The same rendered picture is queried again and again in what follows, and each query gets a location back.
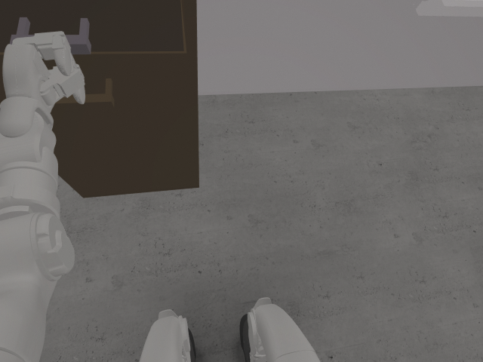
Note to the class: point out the right robot thigh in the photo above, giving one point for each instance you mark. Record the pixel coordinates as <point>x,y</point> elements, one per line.
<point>282,340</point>

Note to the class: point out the robot left forearm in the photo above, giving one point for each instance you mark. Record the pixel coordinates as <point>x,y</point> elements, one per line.
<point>28,165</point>

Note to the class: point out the cabinet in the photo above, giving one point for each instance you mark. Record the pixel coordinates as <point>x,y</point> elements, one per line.
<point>149,141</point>

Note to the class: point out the robot left hand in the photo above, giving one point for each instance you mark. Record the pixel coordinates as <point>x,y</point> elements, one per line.
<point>26,75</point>

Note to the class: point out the left robot upper arm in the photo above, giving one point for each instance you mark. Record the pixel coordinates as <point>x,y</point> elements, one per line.
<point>34,253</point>

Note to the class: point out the drawer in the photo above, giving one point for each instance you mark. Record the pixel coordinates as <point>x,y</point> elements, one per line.
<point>115,25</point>

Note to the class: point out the handle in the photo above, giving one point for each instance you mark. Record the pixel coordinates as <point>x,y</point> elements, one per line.
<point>92,101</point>
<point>79,44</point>

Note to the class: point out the left robot thigh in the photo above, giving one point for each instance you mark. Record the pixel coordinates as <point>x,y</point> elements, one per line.
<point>167,341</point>

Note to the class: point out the robot thigh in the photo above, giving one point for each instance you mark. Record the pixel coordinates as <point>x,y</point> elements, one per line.
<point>282,340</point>
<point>167,341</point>

